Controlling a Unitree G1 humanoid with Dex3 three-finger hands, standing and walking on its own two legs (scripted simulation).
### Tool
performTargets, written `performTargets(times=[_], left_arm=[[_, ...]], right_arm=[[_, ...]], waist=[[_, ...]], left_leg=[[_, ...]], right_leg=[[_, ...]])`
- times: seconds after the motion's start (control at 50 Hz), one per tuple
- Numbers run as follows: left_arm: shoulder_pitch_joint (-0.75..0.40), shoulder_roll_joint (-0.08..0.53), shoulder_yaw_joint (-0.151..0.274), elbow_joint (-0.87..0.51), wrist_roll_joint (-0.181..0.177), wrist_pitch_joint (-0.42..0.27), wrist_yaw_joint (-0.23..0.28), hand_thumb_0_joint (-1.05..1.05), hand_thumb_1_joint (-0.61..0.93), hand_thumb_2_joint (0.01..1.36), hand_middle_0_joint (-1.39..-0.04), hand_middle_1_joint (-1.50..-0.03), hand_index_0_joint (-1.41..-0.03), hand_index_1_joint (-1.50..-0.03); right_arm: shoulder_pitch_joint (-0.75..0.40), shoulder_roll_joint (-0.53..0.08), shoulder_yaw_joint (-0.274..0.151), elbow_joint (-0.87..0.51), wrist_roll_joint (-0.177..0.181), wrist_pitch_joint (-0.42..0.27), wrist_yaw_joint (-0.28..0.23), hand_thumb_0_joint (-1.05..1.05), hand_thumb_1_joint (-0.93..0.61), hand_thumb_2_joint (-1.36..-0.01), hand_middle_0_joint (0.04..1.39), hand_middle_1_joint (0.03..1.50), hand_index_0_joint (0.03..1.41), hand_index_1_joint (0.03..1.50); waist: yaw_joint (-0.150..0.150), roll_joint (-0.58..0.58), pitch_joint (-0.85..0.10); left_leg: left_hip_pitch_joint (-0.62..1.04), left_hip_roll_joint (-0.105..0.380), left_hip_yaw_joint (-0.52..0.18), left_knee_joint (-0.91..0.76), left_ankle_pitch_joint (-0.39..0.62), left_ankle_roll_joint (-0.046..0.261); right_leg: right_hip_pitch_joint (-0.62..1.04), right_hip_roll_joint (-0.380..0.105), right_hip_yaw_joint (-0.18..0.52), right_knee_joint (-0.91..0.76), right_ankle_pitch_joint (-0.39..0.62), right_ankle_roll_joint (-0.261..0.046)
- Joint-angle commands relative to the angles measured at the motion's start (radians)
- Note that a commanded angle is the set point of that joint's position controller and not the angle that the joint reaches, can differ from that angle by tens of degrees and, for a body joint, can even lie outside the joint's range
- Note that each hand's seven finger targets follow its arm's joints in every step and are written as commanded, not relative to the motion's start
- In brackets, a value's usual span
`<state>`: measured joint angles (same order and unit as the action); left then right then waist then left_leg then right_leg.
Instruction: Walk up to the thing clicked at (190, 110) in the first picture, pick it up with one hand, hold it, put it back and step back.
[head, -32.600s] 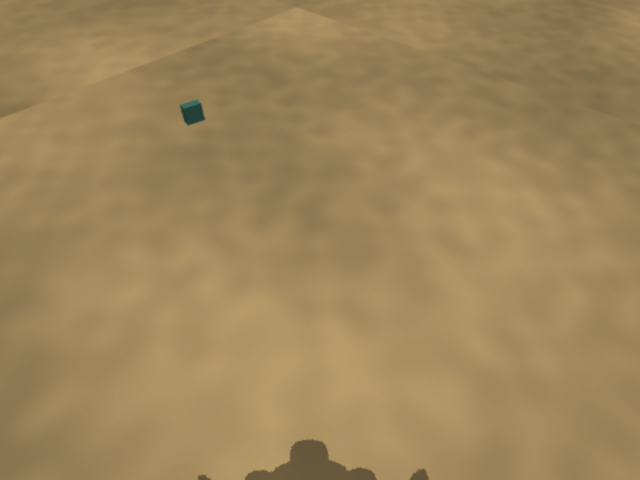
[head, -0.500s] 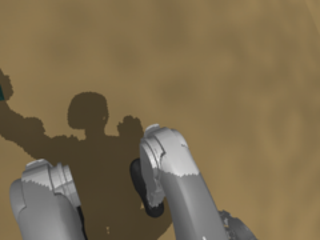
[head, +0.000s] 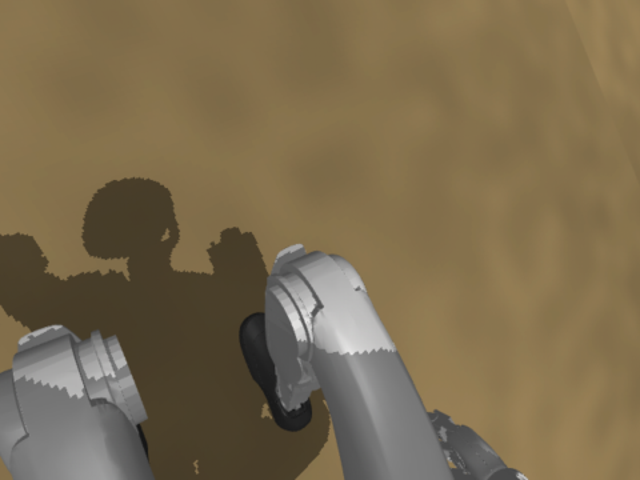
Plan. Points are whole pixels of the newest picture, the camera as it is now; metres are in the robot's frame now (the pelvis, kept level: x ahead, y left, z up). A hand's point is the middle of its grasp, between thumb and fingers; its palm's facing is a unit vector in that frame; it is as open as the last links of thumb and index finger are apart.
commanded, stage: rest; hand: left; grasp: from above
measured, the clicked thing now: out of the picture +0.49 +0.31 -0.26
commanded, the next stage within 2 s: open in 0.18 s
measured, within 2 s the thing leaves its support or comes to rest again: neither
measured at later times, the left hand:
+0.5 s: hand out of the picture +0.48 +0.31 -0.23, palm faces -0.47 -0.09 -0.88, open 9.1 cm
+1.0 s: hand out of the picture +0.48 +0.31 -0.23, palm faces -0.47 -0.10 -0.88, open 12.1 cm
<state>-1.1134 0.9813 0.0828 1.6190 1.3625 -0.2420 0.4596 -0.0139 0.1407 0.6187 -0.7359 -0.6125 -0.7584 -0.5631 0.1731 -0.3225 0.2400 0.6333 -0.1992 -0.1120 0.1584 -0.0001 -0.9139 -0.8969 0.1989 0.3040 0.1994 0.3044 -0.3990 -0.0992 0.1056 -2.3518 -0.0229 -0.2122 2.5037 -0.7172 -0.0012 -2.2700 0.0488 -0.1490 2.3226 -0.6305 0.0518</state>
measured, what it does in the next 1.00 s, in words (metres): stands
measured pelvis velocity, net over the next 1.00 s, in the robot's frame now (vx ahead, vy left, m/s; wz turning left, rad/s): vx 0.00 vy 0.00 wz -0.02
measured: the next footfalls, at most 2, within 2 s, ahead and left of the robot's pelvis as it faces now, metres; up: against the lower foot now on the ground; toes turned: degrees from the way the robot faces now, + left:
none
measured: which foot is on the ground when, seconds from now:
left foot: down 0.00-1.00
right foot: down 0.00-1.00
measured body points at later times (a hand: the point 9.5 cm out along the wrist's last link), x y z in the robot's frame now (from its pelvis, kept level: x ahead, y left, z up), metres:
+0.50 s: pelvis +0.00 +0.00 +0.00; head +0.27 +0.13 +0.33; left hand +0.50 +0.31 -0.18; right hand +0.03 -0.26 -0.05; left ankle +0.06 +0.12 -0.28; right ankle +0.12 -0.12 -0.28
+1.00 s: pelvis +0.00 +0.00 +0.00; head +0.28 +0.13 +0.33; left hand +0.50 +0.32 -0.18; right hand +0.03 -0.26 -0.04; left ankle +0.06 +0.12 -0.28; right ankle +0.12 -0.12 -0.28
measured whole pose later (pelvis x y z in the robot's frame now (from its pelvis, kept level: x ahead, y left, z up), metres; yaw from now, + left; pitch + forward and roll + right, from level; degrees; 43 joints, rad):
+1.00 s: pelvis +0.00 +0.00 +0.00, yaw -1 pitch +30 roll -15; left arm -1.11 1.03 0.07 1.60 1.33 -0.24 0.44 0.00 -0.20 0.77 -0.36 -0.75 -0.36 -0.76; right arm 0.17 -0.34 0.28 0.59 -0.20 -0.13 0.17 0.00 -0.91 -0.90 0.20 0.30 0.20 0.30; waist -0.41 -0.11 0.14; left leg -2.34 -0.02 -0.23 2.51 -0.71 0.00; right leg -2.25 0.05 -0.17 2.31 -0.62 0.06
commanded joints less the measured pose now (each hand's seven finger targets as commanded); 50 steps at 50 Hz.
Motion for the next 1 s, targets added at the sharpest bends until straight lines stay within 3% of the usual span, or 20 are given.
performTargets(times=[0.0, 0.08, 0.1, 0.12, 0.16, 0.22, 0.24, 0.26, 0.3, 0.32, 0.36, 0.48, 0.66, 0.68, 0.72, 0.76, 0.82, 0.9, 0.96, 0.98], left_arm=[[-0.312, 0.232, 0.022, -0.149, -0.016, 0.0, 0.056, 0.0, 0.613, 0.691, -0.94, -0.66, -0.965, -0.634], [-0.309, 0.216, 0.018, -0.112, -0.019, -0.001, 0.054, 0.0, 0.624, 0.675, -0.948, -0.652, -0.974, -0.624], [-0.322, 0.19, -0.012, -0.118, -0.023, -0.004, 0.049, 0.0, 0.609, 0.67, -0.944, -0.638, -0.967, -0.615], [-0.314, 0.215, 0.002, -0.112, -0.022, -0.007, 0.053, 0.0, 0.6, 0.663, -0.937, -0.633, -0.96, -0.609], [-0.303, 0.197, -0.021, -0.102, -0.025, -0.008, 0.048, 0.0, 0.595, 0.643, -0.929, -0.639, -0.956, -0.611], [-0.298, 0.229, -0.011, -0.085, -0.024, -0.012, 0.056, 0.0, 0.602, 0.654, -0.939, -0.636, -0.963, -0.61], [-0.305, 0.194, -0.035, -0.082, -0.024, -0.011, 0.052, 0.0, 0.599, 0.656, -0.94, -0.634, -0.963, -0.61], [-0.308, 0.199, -0.033, -0.077, -0.027, -0.01, 0.052, 0.0, 0.604, 0.649, -0.935, -0.644, -0.962, -0.616], [-0.304, 0.241, -0.008, -0.074, -0.028, -0.015, 0.057, 0.0, 0.444, 0.652, -0.775, -0.653, -0.802, -0.631], [-0.305, 0.217, -0.033, -0.082, -0.025, -0.016, 0.056, 0.0, 0.364, 0.617, -0.7, -0.652, -0.725, -0.627], [-0.318, 0.213, -0.032, -0.083, -0.02, -0.014, 0.053, 0.0, 0.204, 0.578, -0.607, -0.67, -0.641, -0.636], [-0.309, 0.248, -0.014, -0.103, -0.026, -0.009, 0.05, 0.0, -0.015, 0.651, -0.492, -0.687, -0.506, -0.674], [-0.286, 0.279, 0.022, -0.129, -0.028, 0.004, 0.054, 0.0, -0.152, 0.719, -0.396, -0.714, -0.398, -0.712], [-0.302, 0.24, -0.013, -0.134, -0.03, 0.003, 0.049, 0.0, -0.161, 0.74, -0.396, -0.716, -0.393, -0.719], [-0.291, 0.28, 0.015, -0.134, -0.032, 0.005, 0.049, 0.0, -0.18, 0.746, -0.373, -0.742, -0.374, -0.742], [-0.278, 0.257, 0.013, -0.121, -0.033, 0.007, 0.04, 0.0, -0.192, 0.745, -0.366, -0.729, -0.364, -0.731], [-0.282, 0.24, -0.002, -0.14, -0.037, 0.005, 0.033, 0.0, -0.227, 0.762, -0.337, -0.741, -0.334, -0.745], [-0.278, 0.237, -0.008, -0.143, -0.048, 0.003, 0.023, 0.0, -0.243, 0.788, -0.315, -0.778, -0.314, -0.779], [-0.27, 0.251, 0.012, -0.141, -0.039, -0.001, 0.022, 0.0, -0.241, 0.84, -0.318, -0.804, -0.312, -0.81], [-0.276, 0.254, 0.004, -0.143, -0.04, -0.005, 0.023, 0.0, -0.239, 0.822, -0.315, -0.805, -0.313, -0.807]], right_arm=[[0.204, -0.328, -0.093, 0.007, -0.002, 0.0, -0.012, 0.0, -0.906, -0.901, 0.2, 0.3, 0.2, 0.3], [0.217, -0.333, -0.09, 0.012, -0.005, -0.002, -0.007, 0.0, -0.907, -0.902, 0.2, 0.301, 0.2, 0.3], [0.198, -0.325, -0.085, 0.0, -0.001, -0.005, -0.007, 0.0, -0.907, -0.902, 0.2, 0.301, 0.2, 0.301], [0.2, -0.335, -0.087, 0.003, -0.001, -0.003, -0.009, 0.0, -0.908, -0.902, 0.2, 0.3, 0.2, 0.3], [0.191, -0.324, -0.077, -0.002, -0.001, -0.008, -0.006, 0.0, -0.909, -0.903, 0.2, 0.301, 0.2, 0.301], [0.199, -0.327, -0.067, 0.0, -0.002, -0.006, -0.008, 0.0, -0.908, -0.903, 0.2, 0.301, 0.2, 0.301], [0.199, -0.324, -0.064, -0.006, -0.002, -0.01, -0.005, 0.0, -0.91, -0.903, 0.2, 0.301, 0.2, 0.301], [0.198, -0.326, -0.063, -0.002, -0.002, -0.011, -0.006, 0.0, -0.908, -0.902, 0.2, 0.3, 0.2, 0.3], [0.2, -0.341, -0.064, -0.005, -0.001, -0.01, -0.01, 0.0, -0.901, -0.9, 0.201, 0.301, 0.2, 0.301], [0.187, -0.328, -0.057, -0.007, -0.002, -0.01, -0.009, 0.0, -0.903, -0.901, 0.201, 0.301, 0.201, 0.301], [0.193, -0.335, -0.058, -0.017, -0.004, -0.015, -0.006, 0.0, -0.904, -0.901, 0.201, 0.301, 0.2, 0.301], [0.196, -0.344, -0.054, -0.014, -0.006, -0.017, -0.006, 0.0, -0.905, -0.902, 0.201, 0.301, 0.201, 0.301], [0.199, -0.349, -0.058, -0.026, -0.006, -0.013, -0.005, 0.0, -0.903, -0.903, 0.201, 0.301, 0.201, 0.301], [0.179, -0.343, -0.055, -0.033, -0.004, -0.016, -0.003, 0.0, -0.904, -0.903, 0.201, 0.301, 0.201, 0.301], [0.195, -0.354, -0.059, -0.022, -0.003, -0.014, -0.006, 0.0, -0.904, -0.903, 0.201, 0.301, 0.201, 0.301], [0.203, -0.352, -0.064, -0.02, -0.004, -0.015, -0.004, 0.0, -0.902, -0.902, 0.201, 0.301, 0.201, 0.301], [0.201, -0.351, -0.064, -0.026, -0.003, -0.012, -0.003, 0.0, -0.902, -0.902, 0.201, 0.301, 0.201, 0.301], [0.205, -0.347, -0.061, -0.017, -0.003, -0.009, -0.002, 0.0, -0.901, -0.902, 0.201, 0.301, 0.201, 0.301], [0.213, -0.35, -0.056, -0.022, -0.005, -0.006, -0.003, 0.0, -0.901, -0.902, 0.201, 0.301, 0.201, 0.301], [0.199, -0.35, -0.058, -0.02, -0.003, -0.003, -0.004, 0.0, -0.9, -0.902, 0.201, 0.301, 0.201, 0.301]], waist=[[-0.038, 0.543, -0.661], [-0.063, 0.534, -0.625], [-0.057, 0.528, -0.627], [-0.058, 0.536, -0.625], [-0.053, 0.529, -0.622], [-0.055, 0.504, -0.633], [-0.071, 0.503, -0.616], [-0.069, 0.502, -0.617], [-0.062, 0.51, -0.597], [-0.056, 0.523, -0.618], [-0.076, 0.52, -0.588], [-0.064, 0.53, -0.593], [-0.051, 0.549, -0.615], [-0.056, 0.557, -0.61], [-0.055, 0.54, -0.618], [-0.065, 0.538, -0.584], [-0.059, 0.542, -0.615], [-0.065, 0.542, -0.61], [-0.066, 0.538, -0.598], [-0.058, 0.541, -0.601]], left_leg=[[0.534, 0.031, 0.09, -0.259, 0.267, 0.005], [0.529, 0.034, 0.078, -0.258, 0.271, 0.003], [0.522, 0.035, 0.077, -0.265, 0.248, 0.005], [0.529, 0.035, 0.071, -0.269, 0.247, 0.002], [0.516, 0.036, 0.079, -0.264, 0.239, 0.008], [0.49, 0.035, 0.083, -0.255, 0.25, 0.013], [0.488, 0.034, 0.087, -0.251, 0.248, 0.015], [0.499, 0.037, 0.081, -0.255, 0.245, 0.012], [0.49, 0.036, 0.071, -0.263, 0.227, 0.007], [0.502, 0.039, 0.074, -0.267, 0.226, 0.008], [0.5, 0.038, 0.071, -0.262, 0.222, 0.007], [0.504, 0.038, 0.074, -0.263, 0.221, 0.007], [0.52, 0.041, 0.067, -0.263, 0.251, 0.001], [0.51, 0.04, 0.07, -0.261, 0.233, 0.003], [0.504, 0.041, 0.072, -0.255, 0.243, 0.006], [0.499, 0.039, 0.071, -0.254, 0.237, 0.003], [0.521, 0.04, 0.064, -0.262, 0.256, 0.0], [0.51, 0.041, 0.07, -0.26, 0.255, 0.003], [0.538, 0.041, 0.059, -0.258, 0.286, -0.004], [0.512, 0.04, 0.065, -0.261, 0.251, 0.0]], right_leg=[[0.366, 0.028, -0.097, -0.179, 0.252, -0.089], [0.347, 0.028, -0.106, -0.177, 0.254, -0.089], [0.343, 0.032, -0.103, -0.179, 0.236, -0.09], [0.342, 0.029, -0.107, -0.18, 0.236, -0.089], [0.362, 0.033, -0.102, -0.182, 0.235, -0.084], [0.402, 0.036, -0.102, -0.189, 0.251, -0.079], [0.395, 0.036, -0.099, -0.187, 0.251, -0.079], [0.385, 0.037, -0.103, -0.191, 0.246, -0.08], [0.364, 0.034, -0.11, -0.188, 0.224, -0.085], [0.385, 0.038, -0.107, -0.187, 0.227, -0.083], [0.358, 0.035, -0.11, -0.183, 0.224, -0.082], [0.375, 0.034, -0.109, -0.195, 0.223, -0.082], [0.378, 0.035, -0.113, -0.186, 0.239, -0.089], [0.364, 0.036, -0.11, -0.187, 0.224, -0.09], [0.384, 0.037, -0.111, -0.194, 0.236, -0.087], [0.361, 0.033, -0.112, -0.19, 0.227, -0.09], [0.372, 0.034, -0.112, -0.187, 0.24, -0.091], [0.39, 0.035, -0.111, -0.192, 0.243, -0.087], [0.365, 0.03, -0.118, -0.189, 0.257, -0.09], [0.373, 0.034, -0.113, -0.192, 0.23, -0.092]])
